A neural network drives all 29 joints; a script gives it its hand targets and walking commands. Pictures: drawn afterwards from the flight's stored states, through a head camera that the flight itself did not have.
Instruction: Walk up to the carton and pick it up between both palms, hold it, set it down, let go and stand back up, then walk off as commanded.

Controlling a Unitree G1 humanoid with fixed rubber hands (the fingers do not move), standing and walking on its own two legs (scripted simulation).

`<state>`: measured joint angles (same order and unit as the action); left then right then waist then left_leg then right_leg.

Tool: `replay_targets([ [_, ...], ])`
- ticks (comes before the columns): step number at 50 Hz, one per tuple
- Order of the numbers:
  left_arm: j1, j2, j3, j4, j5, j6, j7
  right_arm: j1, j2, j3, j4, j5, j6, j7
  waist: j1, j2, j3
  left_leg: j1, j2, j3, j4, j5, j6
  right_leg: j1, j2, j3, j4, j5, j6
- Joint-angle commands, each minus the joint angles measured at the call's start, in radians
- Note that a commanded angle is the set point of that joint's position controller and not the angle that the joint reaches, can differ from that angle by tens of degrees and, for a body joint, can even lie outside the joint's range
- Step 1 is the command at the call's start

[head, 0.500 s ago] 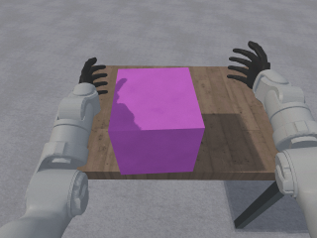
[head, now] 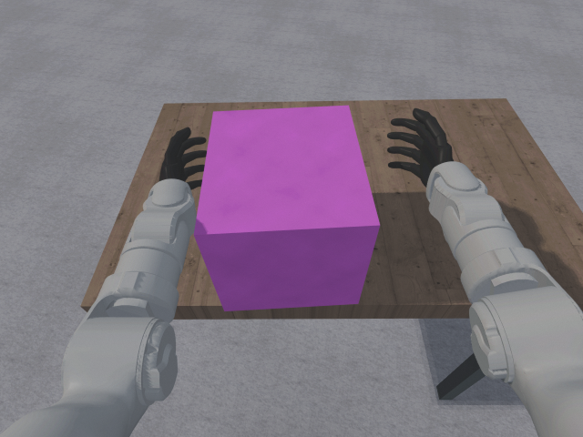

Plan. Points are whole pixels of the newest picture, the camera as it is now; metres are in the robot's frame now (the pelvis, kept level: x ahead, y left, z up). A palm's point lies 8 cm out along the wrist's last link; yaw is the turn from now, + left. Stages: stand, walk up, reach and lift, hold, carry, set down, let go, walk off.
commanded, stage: reach and lift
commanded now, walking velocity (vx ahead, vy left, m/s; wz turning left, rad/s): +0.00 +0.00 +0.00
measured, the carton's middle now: (286, 208) +0.44 +0.04 +0.07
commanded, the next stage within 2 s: none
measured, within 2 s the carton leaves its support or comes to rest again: neither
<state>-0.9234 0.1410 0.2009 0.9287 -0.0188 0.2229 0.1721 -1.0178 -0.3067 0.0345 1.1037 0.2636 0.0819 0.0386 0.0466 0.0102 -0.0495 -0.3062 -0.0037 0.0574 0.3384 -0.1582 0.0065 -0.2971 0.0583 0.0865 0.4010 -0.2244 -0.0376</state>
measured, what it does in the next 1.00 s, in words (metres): stands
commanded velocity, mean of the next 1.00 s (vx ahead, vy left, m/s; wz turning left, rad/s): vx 0.00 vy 0.00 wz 0.00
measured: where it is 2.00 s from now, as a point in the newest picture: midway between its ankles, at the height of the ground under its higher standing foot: outside the picture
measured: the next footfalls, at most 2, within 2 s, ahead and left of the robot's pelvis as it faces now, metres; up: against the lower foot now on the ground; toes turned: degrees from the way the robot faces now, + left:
none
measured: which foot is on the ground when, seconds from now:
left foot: down 0.00-1.00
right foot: down 0.00-1.00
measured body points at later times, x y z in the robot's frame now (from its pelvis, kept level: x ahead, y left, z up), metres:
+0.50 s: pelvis +0.00 +0.00 +0.00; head +0.04 +0.00 +0.45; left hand +0.44 +0.18 +0.12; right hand +0.47 -0.12 +0.13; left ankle +0.00 +0.12 -0.74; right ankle -0.02 -0.09 -0.74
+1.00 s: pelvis +0.00 +0.00 +0.00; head +0.03 +0.00 +0.45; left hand +0.44 +0.17 +0.12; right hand +0.47 -0.13 +0.14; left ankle +0.00 +0.12 -0.74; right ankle -0.02 -0.09 -0.74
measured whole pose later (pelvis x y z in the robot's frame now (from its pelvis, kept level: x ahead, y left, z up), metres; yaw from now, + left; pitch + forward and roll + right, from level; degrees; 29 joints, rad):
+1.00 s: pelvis +0.00 +0.00 +0.00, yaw +0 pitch +10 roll +1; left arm -0.92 -0.04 0.51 0.94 0.32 0.08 0.18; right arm -1.02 -0.11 -0.32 1.15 -0.18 0.00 0.00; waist 0.05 -0.01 -0.13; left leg -0.37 0.00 0.06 0.34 -0.14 0.01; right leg -0.36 0.06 0.09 0.40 -0.21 -0.04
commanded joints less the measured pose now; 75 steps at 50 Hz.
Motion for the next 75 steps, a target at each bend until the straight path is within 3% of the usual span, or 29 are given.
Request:
replay_targets([
  [1,-0.471,0.036,-0.016,-0.142,-0.032,-0.148,0.024,-0.506,-0.125,-0.021,-0.166,-0.013,-0.111,-0.033,0.088,-0.079,-0.75,0.222,0.055,-0.028,0.128,0.552,-0.051,-0.006,0.017,-0.097,-0.014,0.704,0.06],
  [4,-0.467,0.003,-0.034,-0.057,-0.013,-0.163,0.032,-0.476,-0.095,-0.015,-0.104,-0.004,-0.108,-0.033,0.082,-0.069,-0.737,0.226,0.056,-0.026,0.126,0.479,-0.057,-0.025,0.023,-0.098,-0.057,0.563,0.042],
  [5,-0.45,-0.017,-0.03,-0.036,-0.008,-0.163,0.038,-0.465,-0.087,-0.005,-0.096,0.002,-0.105,-0.027,0.099,-0.065,-0.746,0.226,0.06,-0.019,0.12,0.475,-0.055,-0.02,0.024,-0.1,-0.056,0.564,0.04],
  [7,-0.442,-0.022,-0.036,0.033,0.005,-0.151,0.029,-0.464,-0.08,-0.021,-0.021,-0.002,-0.08,-0.026,0.076,-0.052,-0.611,0.197,0.058,-0.029,0.096,0.377,-0.048,-0.045,0.013,-0.099,-0.078,0.452,0.038],
  [10,-0.467,-0.035,-0.021,0.006,0.02,-0.148,0.033,-0.446,-0.059,-0.012,0.016,-0.009,-0.058,-0.016,0.095,-0.034,-0.524,0.214,0.059,-0.014,0.081,0.33,-0.037,-0.094,0.008,-0.1,-0.095,0.336,0.03],
  [13,-0.5,-0.066,-0.042,-0.084,-0.003,-0.179,0.051,-0.492,-0.043,-0.059,-0.05,-0.028,-0.086,-0.023,0.07,-0.016,-0.624,0.224,0.057,-0.027,0.108,0.373,-0.053,-0.107,0.012,-0.108,-0.078,0.365,0.024],
  [17,-0.512,-0.13,-0.048,-0.065,0.015,-0.181,0.051,-0.496,0.02,-0.091,-0.067,-0.062,-0.091,-0.034,0.055,-0.008,-0.636,0.234,0.063,-0.036,0.116,0.39,-0.059,-0.13,0.004,-0.106,-0.086,0.379,0.023],
  [18,-0.528,-0.11,-0.033,-0.024,0.018,-0.179,0.051,-0.511,0.013,-0.094,-0.084,-0.065,-0.087,-0.037,0.066,-0.019,-0.629,0.202,0.057,-0.029,0.106,0.343,-0.052,-0.132,0.008,-0.103,-0.083,0.347,0.027],
  [19,-0.555,-0.139,-0.047,-0.034,0.014,-0.185,0.056,-0.529,0.012,-0.125,-0.06,-0.083,-0.085,-0.036,0.048,-0.003,-0.595,0.201,0.063,-0.035,0.103,0.331,-0.054,-0.164,0.011,-0.114,-0.081,0.294,0.018],
  [24,-0.508,-0.158,0.006,-0.067,0.059,-0.181,0.066,-0.496,0.043,-0.162,-0.125,-0.114,-0.109,-0.07,0.055,-0.016,-0.683,0.227,0.055,-0.025,0.132,0.448,-0.066,-0.091,0.011,-0.109,-0.06,0.483,0.036],
  [27,-0.535,-0.207,0.006,-0.109,0.071,-0.174,0.074,-0.5,0.049,-0.198,-0.093,-0.12,-0.104,-0.083,0.033,0.021,-0.681,0.283,0.065,-0.036,0.137,0.491,-0.08,-0.111,0.023,-0.118,-0.068,0.456,0.023],
  [29,-0.52,-0.197,0.035,-0.074,0.088,-0.166,0.065,-0.499,0.072,-0.195,-0.098,-0.144,-0.095,-0.086,0.048,-0.032,-0.629,0.262,0.062,-0.033,0.124,0.445,-0.064,-0.095,0.012,-0.111,-0.082,0.436,0.034],
  [31,-0.537,-0.244,0.025,-0.158,0.08,-0.189,0.072,-0.54,0.101,-0.205,-0.169,-0.143,-0.115,-0.072,0.045,-0.017,-0.712,0.295,0.067,-0.043,0.137,0.506,-0.072,-0.088,0.018,-0.118,-0.054,0.49,0.033],
  [33,-0.546,-0.223,0.064,-0.093,0.117,-0.178,0.063,-0.499,0.107,-0.229,-0.091,-0.166,-0.099,-0.073,0.04,-0.034,-0.63,0.255,0.059,-0.033,0.125,0.438,-0.061,-0.085,0.011,-0.112,-0.063,0.458,0.039],
  [38,-0.529,-0.257,0.107,-0.109,0.17,-0.186,0.048,-0.509,0.18,-0.241,-0.127,-0.202,-0.11,-0.062,0.054,-0.061,-0.615,0.264,0.057,-0.029,0.112,0.447,-0.053,-0.022,0.01,-0.103,-0.059,0.51,0.046],
  [42,-0.54,-0.45,0.123,-0.082,0.253,-0.203,-0.024,-0.509,0.434,-0.274,-0.167,-0.321,-0.127,-0.008,0.039,-0.099,-0.628,0.266,0.046,-0.015,0.087,0.433,-0.042,0.06,-0.008,-0.104,-0.045,0.593,0.058],
  [45,-0.567,-0.662,0.141,-0.119,0.355,-0.192,-0.099,-0.501,0.69,-0.333,-0.143,-0.453,-0.145,0.069,0.023,-0.048,-0.653,0.335,0.038,-0.002,0.069,0.473,-0.047,0.105,-0.02,-0.113,-0.047,0.643,0.061],
  [48,-0.516,-0.695,0.11,-0.143,0.381,-0.178,-0.115,-0.459,0.704,-0.355,-0.127,-0.502,-0.18,0.096,0.008,-0.034,-0.707,0.399,0.044,0.007,0.081,0.562,-0.06,0.105,-0.011,-0.13,-0.057,0.671,0.059],
  [50,-0.454,-0.684,0.15,-0.096,0.416,-0.148,-0.127,-0.419,0.702,-0.361,-0.103,-0.533,-0.172,0.106,0.033,-0.046,-0.591,0.367,0.04,0.027,0.05,0.499,-0.048,0.142,-0.02,-0.131,-0.066,0.66,0.066],
  [51,-0.465,-0.671,0.152,-0.109,0.411,-0.146,-0.13,-0.399,0.711,-0.369,-0.09,-0.549,-0.17,0.105,0.016,-0.073,-0.564,0.335,0.034,0.038,0.045,0.478,-0.039,0.17,-0.021,-0.127,-0.058,0.697,0.078],
  [53,-0.439,-0.665,0.162,-0.086,0.41,-0.142,-0.137,-0.395,0.718,-0.37,-0.09,-0.55,-0.17,0.105,0.008,-0.119,-0.556,0.316,0.031,0.04,0.03,0.415,-0.023,0.199,-0.023,-0.122,-0.057,0.692,0.084],
  [54,-0.442,-0.686,0.136,-0.107,0.406,-0.143,-0.132,-0.4,0.71,-0.372,-0.096,-0.563,-0.18,0.111,0.008,-0.078,-0.594,0.326,0.039,0.04,0.03,0.45,-0.029,0.191,-0.019,-0.133,-0.048,0.691,0.084],
  [60,-0.465,-0.653,0.156,-0.114,0.41,-0.131,-0.124,-0.407,0.73,-0.395,-0.073,-0.563,-0.17,0.121,0.038,-0.078,-0.544,0.312,0.034,0.06,0.009,0.336,-0.014,0.176,-0.024,-0.13,-0.066,0.56,0.08],
  [61,-0.456,-0.665,0.156,-0.104,0.412,-0.121,-0.125,-0.388,0.712,-0.404,-0.068,-0.574,-0.164,0.119,0.014,-0.081,-0.503,0.307,0.038,0.056,0.0,0.314,-0.013,0.174,-0.024,-0.138,-0.072,0.528,0.079],
  [65,-0.467,-0.684,0.135,-0.152,0.403,-0.122,-0.119,-0.397,0.718,-0.388,-0.075,-0.552,-0.17,0.127,0.021,-0.052,-0.574,0.353,0.039,0.053,0.025,0.388,-0.027,0.155,-0.019,-0.14,-0.065,0.533,0.07],
  [68,-0.475,-0.666,0.139,-0.134,0.409,-0.115,-0.121,-0.399,0.722,-0.389,-0.065,-0.556,-0.162,0.126,0.019,-0.077,-0.549,0.341,0.038,0.056,0.007,0.32,-0.015,0.148,-0.019,-0.14,-0.085,0.494,0.076],
  [73,-0.472,-0.693,0.109,-0.163,0.397,-0.12,-0.109,-0.427,0.737,-0.379,-0.105,-0.544,-0.18,0.127,0.027,-0.061,-0.599,0.345,0.039,0.051,0.025,0.363,-0.021,0.141,-0.014,-0.141,-0.076,0.519,0.066],
  [74,-0.479,-0.689,0.107,-0.155,0.392,-0.12,-0.111,-0.433,0.728,-0.402,-0.096,-0.554,-0.176,0.122,0.003,-0.065,-0.601,0.342,0.035,0.047,0.02,0.348,-0.022,0.135,-0.016,-0.141,-0.082,0.521,0.07],
  [75,-0.458,-0.688,0.115,-0.127,0.394,-0.115,-0.11,-0.444,0.727,-0.389,-0.106,-0.554,-0.182,0.122,0.019,-0.058,-0.598,0.348,0.043,0.046,0.025,0.374,-0.029,0.12,-0.008,-0.149,-0.072,0.514,0.065],
])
